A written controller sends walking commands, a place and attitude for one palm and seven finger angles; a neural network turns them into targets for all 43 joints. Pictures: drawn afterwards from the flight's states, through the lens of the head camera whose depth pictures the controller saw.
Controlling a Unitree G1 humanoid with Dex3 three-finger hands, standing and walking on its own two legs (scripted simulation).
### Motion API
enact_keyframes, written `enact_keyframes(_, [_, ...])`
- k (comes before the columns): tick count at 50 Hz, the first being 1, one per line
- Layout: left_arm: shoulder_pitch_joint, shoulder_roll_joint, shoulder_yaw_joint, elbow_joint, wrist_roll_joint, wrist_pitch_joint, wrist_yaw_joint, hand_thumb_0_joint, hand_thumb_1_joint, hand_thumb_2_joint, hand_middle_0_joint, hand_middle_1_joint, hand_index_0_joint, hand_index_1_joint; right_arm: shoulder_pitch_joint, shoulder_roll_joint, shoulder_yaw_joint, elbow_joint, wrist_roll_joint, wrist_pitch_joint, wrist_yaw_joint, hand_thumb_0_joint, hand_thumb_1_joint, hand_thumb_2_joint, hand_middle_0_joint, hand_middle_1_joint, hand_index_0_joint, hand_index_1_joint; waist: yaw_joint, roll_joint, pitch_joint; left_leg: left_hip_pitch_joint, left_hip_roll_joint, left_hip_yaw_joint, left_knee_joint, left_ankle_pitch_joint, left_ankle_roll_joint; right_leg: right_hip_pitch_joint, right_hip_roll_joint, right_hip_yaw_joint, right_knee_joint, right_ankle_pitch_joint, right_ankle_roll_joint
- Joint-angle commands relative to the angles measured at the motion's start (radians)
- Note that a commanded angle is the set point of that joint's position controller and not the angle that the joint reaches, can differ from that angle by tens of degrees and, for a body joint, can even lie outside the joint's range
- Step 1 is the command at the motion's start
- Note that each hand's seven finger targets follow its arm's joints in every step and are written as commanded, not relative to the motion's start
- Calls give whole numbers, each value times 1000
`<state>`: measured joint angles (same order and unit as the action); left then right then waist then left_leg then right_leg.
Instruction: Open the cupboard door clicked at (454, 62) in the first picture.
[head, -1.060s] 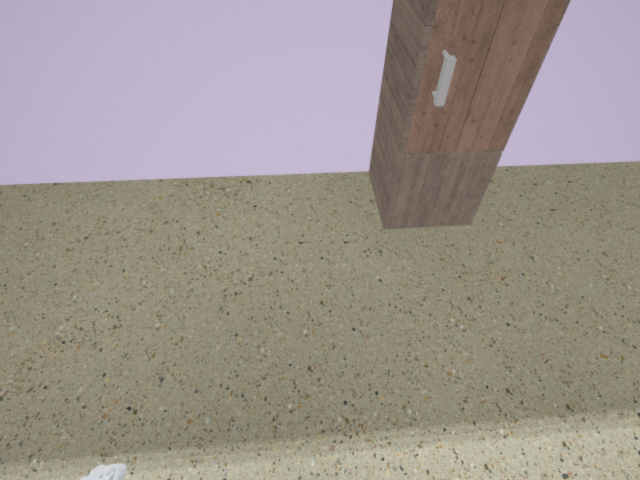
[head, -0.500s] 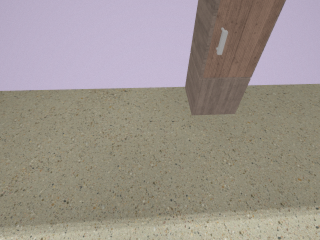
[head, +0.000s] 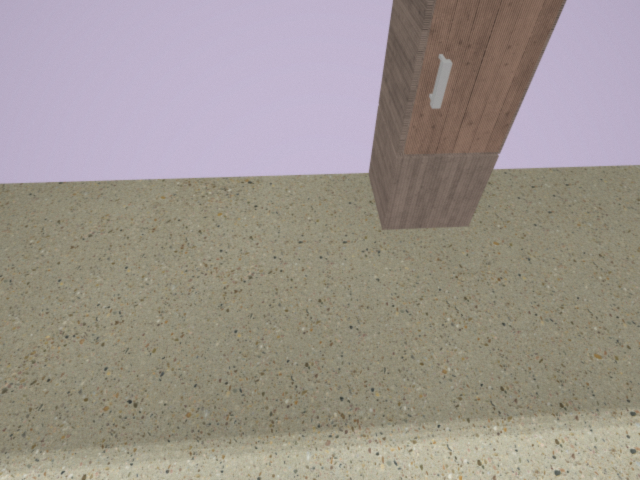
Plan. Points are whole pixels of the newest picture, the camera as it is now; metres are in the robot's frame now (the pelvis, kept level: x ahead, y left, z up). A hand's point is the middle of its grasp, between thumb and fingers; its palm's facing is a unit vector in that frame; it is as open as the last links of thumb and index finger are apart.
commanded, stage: look at it before walking up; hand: left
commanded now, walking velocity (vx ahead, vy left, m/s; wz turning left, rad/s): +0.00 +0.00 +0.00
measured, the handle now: (438, 81) +1.22 -0.30 -0.06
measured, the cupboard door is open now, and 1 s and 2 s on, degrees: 0 0 0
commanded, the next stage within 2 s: walk to a spot facing it in 0.38 s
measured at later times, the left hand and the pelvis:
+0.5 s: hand out of the picture +0.08 +0.24 -0.16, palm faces -0.02 -0.94 -0.33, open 7.4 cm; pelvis +0.01 +0.00 +0.00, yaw +0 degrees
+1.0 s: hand out of the picture +0.05 +0.16 -0.17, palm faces -0.16 -0.96 -0.24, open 7.4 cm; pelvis -0.02 -0.03 -0.01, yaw -13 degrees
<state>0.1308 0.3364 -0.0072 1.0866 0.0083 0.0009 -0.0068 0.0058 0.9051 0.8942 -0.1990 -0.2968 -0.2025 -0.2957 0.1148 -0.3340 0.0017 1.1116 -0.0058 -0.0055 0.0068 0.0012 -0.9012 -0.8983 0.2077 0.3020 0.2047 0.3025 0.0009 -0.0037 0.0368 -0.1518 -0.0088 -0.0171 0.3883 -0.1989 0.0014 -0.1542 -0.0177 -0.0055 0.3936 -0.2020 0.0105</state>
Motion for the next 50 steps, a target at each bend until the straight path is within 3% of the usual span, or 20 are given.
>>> enact_keyframes(1, [-38, 209, 42, -67, 4, -27, 18, 0, 900, 900, -200, -300, -200, -300, -50, -212, -38, -61, -2, -30, -15, 0, -900, -900, 200, 300, 200, 300, 1, 4, -59, -4, 117, -100, -74, 99, 28, 3, -103, 106, -71, 61, -38])
enact_keyframes(25, [-36, 215, 42, -65, 3, -27, 17, 0, 900, 900, -200, -300, -200, -300, -56, -216, -36, -61, -1, -29, -20, 0, -900, -900, 200, 300, 200, 300, 2, -3, -68, 40, 126, -83, -74, 152, 23, 14, -102, 111, -76, 142, -40])
enact_keyframes(26, [-37, 206, 45, -72, 4, -22, 17, 0, 900, 900, -200, -300, -200, -300, -46, -207, -38, -62, -2, -27, -22, 0, -900, -900, 200, 300, 200, 300, 1, -1, -66, 45, 130, -71, -57, 163, 22, 6, -100, 114, -64, 170, -40])
enact_keyframes(28, [2, 129, 36, -74, 3, 1, 21, 0, 900, 900, -200, -300, -200, -300, 1, -116, -26, -63, -3, -12, -26, 0, -900, -900, 200, 300, 200, 300, -3, -6, -65, 35, 133, -33, -15, 160, 7, -20, -96, 127, -23, 211, -33])
enact_keyframes(30, [33, 104, 37, -92, 5, 20, 21, 0, 900, 900, -200, -300, -200, -300, 30, -93, -31, -81, -5, 2, -32, 0, -900, -900, 200, 300, 200, 300, -5, -8, -52, 24, 141, -11, 14, 140, 3, -69, -85, 139, 21, 223, -30])
enact_keyframes(32, [45, 106, 47, -121, 8, 30, 17, 0, 900, 900, -200, -300, -200, -300, 44, -109, -45, -110, -5, 9, -36, 0, -900, -900, 200, 300, 200, 300, -7, 3, -61, 17, 162, -12, 34, 123, 14, -108, -64, 141, 76, 221, -32])
enact_keyframes(35, [60, 86, 57, -166, 10, 40, 8, 0, 900, 900, -200, -300, -200, -300, 33, -124, -65, -155, -8, 13, -40, 0, -900, -900, 200, 300, 200, 300, -5, 75, -44, -4, 222, -43, 14, 77, 49, -190, -11, 112, 197, 145, -19])
enact_keyframes(36, [68, 72, 61, -177, 10, 43, 5, 0, 900, 900, -200, -300, -200, -300, 28, -130, -72, -169, -8, 13, -40, 0, -900, -900, 200, 300, 200, 300, -2, 116, -45, -26, 265, -68, -8, 80, 76, -199, 10, 83, 279, 75, -12])
enact_keyframes(37, [78, 59, 63, -185, 10, 46, 2, 0, 900, 900, -200, -300, -200, -300, 22, -136, -79, -180, -6, 10, -39, 0, -900, -900, 200, 300, 200, 300, 4, 166, -45, -50, 321, -99, -31, 127, 117, -205, 24, 44, 385, -104, -2])
enact_keyframes(38, [90, 44, 69, -195, 11, 50, 0, 0, 900, 900, -200, -300, -200, -300, 11, -130, -82, -192, -9, 7, -38, 0, -900, -900, 200, 300, 200, 300, 10, 199, -44, -77, 361, -107, -45, 176, 154, -203, 20, 17, 474, -245, 7])
enact_keyframes(39, [112, 33, 75, -203, 9, 51, -1, 0, 900, 900, -200, -300, -200, -300, -13, -126, -85, -208, -12, 6, -38, 0, -900, -900, 200, 300, 200, 300, 27, 193, -40, -96, 377, -90, -17, 223, 166, -186, -7, 25, 478, -290, 3])
enact_keyframes(41, [201, 24, 84, -192, 12, 40, -7, 0, 900, 900, -200, -300, -200, -300, -38, -117, -90, -225, -15, 11, -37, 0, -900, -900, 200, 300, 200, 300, 69, 124, -58, -134, 312, 22, 161, 228, 96, -68, -13, -3, 273, -147, 0])
enact_keyframes(42, [239, 73, 94, -185, 20, 25, -4, 0, 900, 900, -200, -300, -200, -300, -23, -88, -90, -231, -8, 20, -34, 0, -900, -900, 200, 300, 200, 300, 80, -55, -61, -211, 209, 107, 382, 71, 16, -13, -73, 105, 70, 69, -23])
enact_keyframes(43, [242, 177, 115, -197, 28, 10, 12, 0, 900, 900, -200, -300, -200, -300, -3, 5, -74, -269, -3, 22, -28, 0, -900, -900, 200, 300, 200, 300, 62, -370, -39, -459, 42, 148, 646, -358, -60, 36, -337, 539, -77, 336, -122])
enact_keyframes(44, [265, 159, 113, -204, 11, 13, 24, 0, 900, 900, -200, -300, -200, -300, -37, -33, -76, -272, -3, 32, -36, 0, -900, -900, 200, 300, 200, 300, 87, -257, -58, -401, 58, -13, 722, -364, -45, -51, -340, 562, -134, 261, -177])
enact_keyframes(45, [195, 141, 112, -215, 14, 17, 26, 0, 900, 900, -200, -300, -200, -300, -44, -20, -80, -265, 0, 29, -34, 0, -900, -900, 200, 300, 200, 300, 52, -207, -27, -425, 68, -30, 773, -313, -41, -74, -303, 543, -122, 160, -211])
enact_keyframes(46, [145, 109, 106, -231, 12, 18, 24, 0, 900, 900, -200, -300, -200, -300, -36, -24, -83, -252, -4, 28, -31, 0, -900, -900, 200, 300, 200, 300, 34, -150, -8, -416, 84, -35, 780, -246, -45, -99, -258, 472, -106, 124, -207])
enact_keyframes(47, [114, 92, 102, -241, 11, 15, 25, 0, 900, 900, -200, -300, -200, -300, -5, -18, -83, -236, -7, 26, -27, 0, -900, -900, 200, 300, 200, 300, 12, -101, -35, -393, 90, -22, 760, -197, -53, -85, -225, 413, -85, 156, -194])
enact_keyframes(48, [114, 79, 102, -246, 11, 12, 24, 0, 900, 900, -200, -300, -200, -300, 16, -5, -80, -228, -9, 25, -27, 0, -900, -900, 200, 300, 200, 300, 8, -105, -72, -374, 85, -9, 733, -175, -59, -58, -201, 373, -69, 192, -183])
enact_keyframes(50, [141, 77, 105, -238, 13, 11, 24, 0, 900, 900, -200, -300, -200, -300, 9, 9, -79, -228, -7, 27, -31, 0, -900, -900, 200, 300, 200, 300, 20, -106, -89, -356, 73, 5, 677, -183, -66, -42, -190, 370, -58, 221, -187])
